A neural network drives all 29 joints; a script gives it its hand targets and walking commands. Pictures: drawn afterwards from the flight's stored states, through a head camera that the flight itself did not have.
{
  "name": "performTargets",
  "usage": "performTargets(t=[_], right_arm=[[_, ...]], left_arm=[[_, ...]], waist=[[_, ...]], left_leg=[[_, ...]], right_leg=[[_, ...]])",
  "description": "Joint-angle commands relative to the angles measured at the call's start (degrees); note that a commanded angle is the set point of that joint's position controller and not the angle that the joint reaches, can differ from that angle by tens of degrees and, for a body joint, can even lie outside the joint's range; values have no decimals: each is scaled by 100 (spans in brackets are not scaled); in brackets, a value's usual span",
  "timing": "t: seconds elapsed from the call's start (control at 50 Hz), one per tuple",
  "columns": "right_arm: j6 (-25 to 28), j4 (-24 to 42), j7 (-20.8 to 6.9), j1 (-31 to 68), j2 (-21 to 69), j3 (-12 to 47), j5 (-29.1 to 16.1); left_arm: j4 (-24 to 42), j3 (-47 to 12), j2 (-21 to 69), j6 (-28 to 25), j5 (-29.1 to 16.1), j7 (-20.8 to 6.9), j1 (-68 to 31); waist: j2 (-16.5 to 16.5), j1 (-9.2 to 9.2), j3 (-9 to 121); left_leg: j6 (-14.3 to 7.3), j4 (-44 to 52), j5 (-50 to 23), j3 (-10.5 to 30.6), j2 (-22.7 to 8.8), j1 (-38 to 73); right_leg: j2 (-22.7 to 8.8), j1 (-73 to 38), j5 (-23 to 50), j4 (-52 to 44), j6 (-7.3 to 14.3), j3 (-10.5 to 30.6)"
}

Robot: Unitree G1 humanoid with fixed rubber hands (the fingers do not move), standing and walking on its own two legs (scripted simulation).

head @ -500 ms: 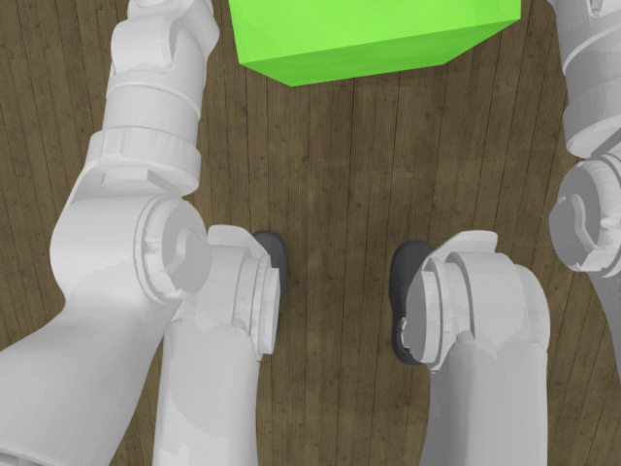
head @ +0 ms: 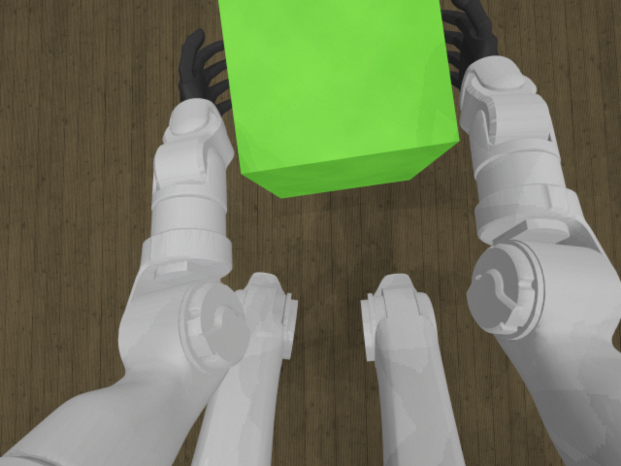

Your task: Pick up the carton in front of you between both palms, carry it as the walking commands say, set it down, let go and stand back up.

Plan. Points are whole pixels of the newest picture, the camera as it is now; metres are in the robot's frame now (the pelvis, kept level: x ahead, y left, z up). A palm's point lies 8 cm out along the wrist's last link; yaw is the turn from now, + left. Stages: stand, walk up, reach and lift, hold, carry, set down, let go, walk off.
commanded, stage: reach and lift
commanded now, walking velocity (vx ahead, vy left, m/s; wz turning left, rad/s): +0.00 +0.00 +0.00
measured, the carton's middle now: (335, 101) +0.55 -0.02 -0.15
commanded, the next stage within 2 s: none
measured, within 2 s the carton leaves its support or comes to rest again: neither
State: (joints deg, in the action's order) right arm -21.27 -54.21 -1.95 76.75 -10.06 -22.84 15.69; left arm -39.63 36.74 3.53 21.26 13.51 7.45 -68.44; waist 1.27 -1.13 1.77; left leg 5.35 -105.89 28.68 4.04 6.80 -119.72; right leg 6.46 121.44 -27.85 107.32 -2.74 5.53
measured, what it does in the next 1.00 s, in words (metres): rises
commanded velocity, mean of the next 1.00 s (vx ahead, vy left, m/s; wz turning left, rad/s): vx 0.00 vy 0.00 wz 0.00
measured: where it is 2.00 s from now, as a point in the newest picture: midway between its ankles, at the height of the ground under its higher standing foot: (326, 364)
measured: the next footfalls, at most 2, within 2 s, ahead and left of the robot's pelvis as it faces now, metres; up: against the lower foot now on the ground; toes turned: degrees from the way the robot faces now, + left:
none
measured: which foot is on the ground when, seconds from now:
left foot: down 0.00-1.00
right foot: down 0.00-1.00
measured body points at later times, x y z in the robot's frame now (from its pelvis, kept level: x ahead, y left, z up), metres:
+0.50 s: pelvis +0.04 +0.00 +0.11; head +0.25 -0.03 +0.51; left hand +0.50 +0.14 +0.07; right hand +0.51 -0.17 +0.06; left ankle +0.12 +0.14 -0.42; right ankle +0.12 -0.12 -0.42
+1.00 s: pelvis +0.08 +0.01 +0.25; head +0.18 -0.01 +0.69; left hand +0.45 +0.14 +0.22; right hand +0.45 -0.16 +0.21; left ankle +0.12 +0.14 -0.42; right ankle +0.12 -0.12 -0.42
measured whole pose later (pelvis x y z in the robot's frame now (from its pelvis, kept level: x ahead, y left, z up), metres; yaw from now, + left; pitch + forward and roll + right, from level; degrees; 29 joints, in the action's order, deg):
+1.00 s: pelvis +0.08 +0.01 +0.25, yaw -2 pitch +21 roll +0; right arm -20.4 -34.2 0.5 29.3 5.7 -19.8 13.5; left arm -31.9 22.8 8.8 19.5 12.1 4.0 -27.8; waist 0.7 -0.4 10.1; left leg 1.8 -55.0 22.2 7.4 4.7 -54.0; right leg 4.6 54.7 -21.6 55.1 -1.5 7.6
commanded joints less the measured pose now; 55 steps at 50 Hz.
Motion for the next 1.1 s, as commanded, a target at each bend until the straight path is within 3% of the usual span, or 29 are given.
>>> performTargets(t=[0.0,0.14,0.22,0.34,0.68,1.08], right_arm=[[114,50,-1342,2997,5876,1610,-753],[-99,809,-1320,2736,6477,2320,-1102],[-181,1184,-1287,2277,6808,2751,-1295],[-125,1366,-1205,1546,7115,3054,-1379],[232,1322,-1086,-172,7442,2998,-1097],[79,2180,-1080,-2483,7498,3698,-1113]], left_arm=[[-117,-2840,5221,-57,-783,-1493,-4488],[300,-3610,5735,132,-1140,-1637,-4113],[439,-3998,5956,186,-1326,-1721,-3577],[362,-4274,6159,129,-1396,-1787,-2695],[85,-4349,6363,-187,-1005,-1775,-711],[589,-5062,6377,-3,-943,-1906,1769]], waist=[[-353,34,5834],[-410,91,7244],[-503,64,7413],[-532,61,6818],[-244,64,5154],[-155,92,3413]], left_leg=[[-319,1115,-328,-1057,361,2940],[-261,1550,-900,-1102,394,3730],[-241,1806,-1283,-1046,404,4037],[-231,2304,-1467,-889,402,4391],[-347,4179,-1354,-444,287,6239],[-423,6708,-2769,36,-9,9434]], right_leg=[[216,-3267,281,-1406,300,-948],[242,-4611,1026,-1812,175,-1006],[268,-5163,1496,-2041,96,-974],[294,-5612,1740,-2524,61,-864],[241,-7083,1526,-4352,172,-461],[4,-9815,2781,-6828,201,-108]])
